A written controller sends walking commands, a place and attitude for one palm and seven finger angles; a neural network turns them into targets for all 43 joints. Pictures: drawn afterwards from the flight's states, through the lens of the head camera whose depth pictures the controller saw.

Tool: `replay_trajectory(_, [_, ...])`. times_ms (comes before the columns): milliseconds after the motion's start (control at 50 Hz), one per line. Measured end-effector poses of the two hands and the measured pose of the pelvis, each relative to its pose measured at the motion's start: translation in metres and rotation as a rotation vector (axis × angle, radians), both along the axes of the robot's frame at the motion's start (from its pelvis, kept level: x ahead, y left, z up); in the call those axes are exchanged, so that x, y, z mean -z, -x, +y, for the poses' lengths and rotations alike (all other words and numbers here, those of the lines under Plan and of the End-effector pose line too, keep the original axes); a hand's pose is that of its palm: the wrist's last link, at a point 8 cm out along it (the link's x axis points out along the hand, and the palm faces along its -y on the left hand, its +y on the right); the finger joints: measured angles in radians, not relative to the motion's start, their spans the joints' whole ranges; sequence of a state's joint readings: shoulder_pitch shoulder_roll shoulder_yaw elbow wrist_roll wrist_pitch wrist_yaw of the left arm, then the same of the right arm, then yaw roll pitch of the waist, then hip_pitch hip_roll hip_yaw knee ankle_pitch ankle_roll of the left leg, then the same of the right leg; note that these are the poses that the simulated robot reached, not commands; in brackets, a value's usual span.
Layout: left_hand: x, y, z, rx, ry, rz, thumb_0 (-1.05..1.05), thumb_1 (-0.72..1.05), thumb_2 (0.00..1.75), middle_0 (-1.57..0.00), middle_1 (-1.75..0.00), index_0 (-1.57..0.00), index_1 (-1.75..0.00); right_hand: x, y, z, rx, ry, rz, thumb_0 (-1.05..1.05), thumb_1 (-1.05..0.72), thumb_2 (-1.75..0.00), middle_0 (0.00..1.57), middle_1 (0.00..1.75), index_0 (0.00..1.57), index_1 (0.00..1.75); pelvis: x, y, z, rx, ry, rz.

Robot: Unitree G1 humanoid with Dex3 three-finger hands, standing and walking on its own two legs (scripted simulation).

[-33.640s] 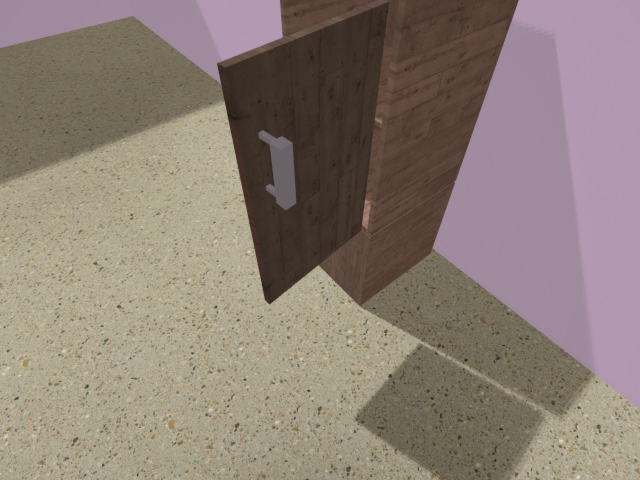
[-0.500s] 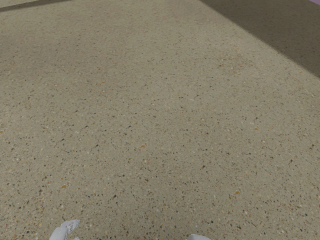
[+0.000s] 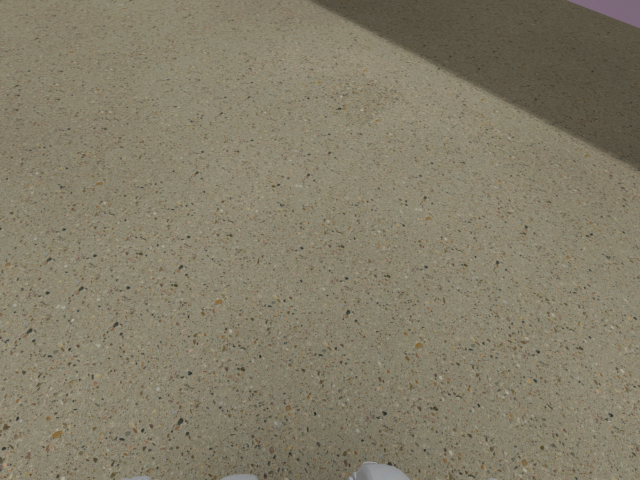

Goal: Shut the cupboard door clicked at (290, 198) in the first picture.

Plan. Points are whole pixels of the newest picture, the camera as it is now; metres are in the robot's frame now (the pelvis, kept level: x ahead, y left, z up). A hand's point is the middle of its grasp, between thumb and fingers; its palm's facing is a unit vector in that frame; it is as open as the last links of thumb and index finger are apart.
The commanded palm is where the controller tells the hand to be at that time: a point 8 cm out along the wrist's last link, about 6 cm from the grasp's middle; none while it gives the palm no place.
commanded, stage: turn to face it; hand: left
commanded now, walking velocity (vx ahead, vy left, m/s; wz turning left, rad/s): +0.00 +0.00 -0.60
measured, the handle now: out of the picture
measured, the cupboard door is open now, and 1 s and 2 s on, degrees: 62 62 62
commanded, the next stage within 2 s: take the last steps up to it in 1.84 s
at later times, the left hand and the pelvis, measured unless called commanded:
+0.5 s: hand (214, 464) +0.15 +0.15 -0.15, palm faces -0.28 -0.93 -0.24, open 7.4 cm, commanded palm none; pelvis +0.01 -0.02 +0.01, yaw -17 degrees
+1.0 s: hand (277, 391) +0.25 +0.08 -0.15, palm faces -0.56 -0.78 -0.27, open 7.4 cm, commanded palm none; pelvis +0.03 -0.03 -0.01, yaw -35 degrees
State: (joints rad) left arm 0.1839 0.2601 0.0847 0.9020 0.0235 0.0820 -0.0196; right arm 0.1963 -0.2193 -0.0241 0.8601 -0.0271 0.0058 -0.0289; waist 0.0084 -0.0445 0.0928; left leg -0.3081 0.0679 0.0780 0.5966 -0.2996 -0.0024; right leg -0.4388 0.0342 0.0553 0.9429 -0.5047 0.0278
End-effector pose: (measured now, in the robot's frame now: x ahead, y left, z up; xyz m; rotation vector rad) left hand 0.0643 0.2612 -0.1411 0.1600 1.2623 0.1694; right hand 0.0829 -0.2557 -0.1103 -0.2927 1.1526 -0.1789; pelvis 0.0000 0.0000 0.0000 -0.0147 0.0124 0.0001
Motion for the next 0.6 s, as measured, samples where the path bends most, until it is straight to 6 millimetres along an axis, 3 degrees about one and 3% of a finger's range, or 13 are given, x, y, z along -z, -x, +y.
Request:
replay_trajectory(140, [-0.017, -0.046, -0.01, 0.107, -0.007, -0.05, 0.01, 0.91, 0.9, -0.2, -0.29, -0.2, -0.3, 0.002, 0.04, -0.003, 0.106, -0.036, 0.055, 0.0, -0.9, -0.9, 0.2, 0.3, 0.21, 0.3, -0.008, -0.002, -0.006, 0.091, 0.024, -0.016])
replay_trajectory(240, [-0.022, -0.082, -0.035, 0.213, -0.045, -0.117, 0.01, 0.91, 0.9, -0.2, -0.29, -0.2, -0.3, 0.026, 0.069, -0.025, 0.208, -0.076, 0.076, 0.0, -0.9, -0.9, 0.2, 0.3, 0.21, 0.3, 0.005, -0.005, -0.023, 0.155, 0.001, -0.017])
replay_trajectory(300, [-0.025, -0.091, -0.049, 0.252, -0.065, -0.138, 0.01, 0.91, 0.9, -0.2, -0.29, -0.2, -0.3, 0.036, 0.08, -0.039, 0.26, -0.078, 0.104, 0.01, -0.9, -0.9, 0.2, 0.3, 0.21, 0.3, 0.009, -0.003, -0.028, 0.184, 0.005, -0.02])
replay_trajectory(440, [-0.027, -0.09, -0.065, 0.316, -0.046, -0.071, 0.01, 0.9, 0.9, -0.2, -0.3, -0.2, -0.3, 0.014, 0.076, -0.048, 0.327, -0.059, 0.054, 0.01, -0.9, -0.9, 0.2, 0.3, 0.2, 0.3, -0.006, -0.007, -0.027, 0.262, -0.019, -0.004])
replay_trajectory(600, [-0.001, -0.111, -0.054, 0.372, 0.009, -0.018, 0.01, 0.9, 0.9, -0.2, -0.3, -0.2, -0.3, 0.001, 0.065, -0.03, 0.382, 0.003, -0.02, 0.01, -0.9, -0.9, 0.2, 0.3, 0.2, 0.3, 0.002, -0.025, -0.006, 0.362, 0.0, 0.02])
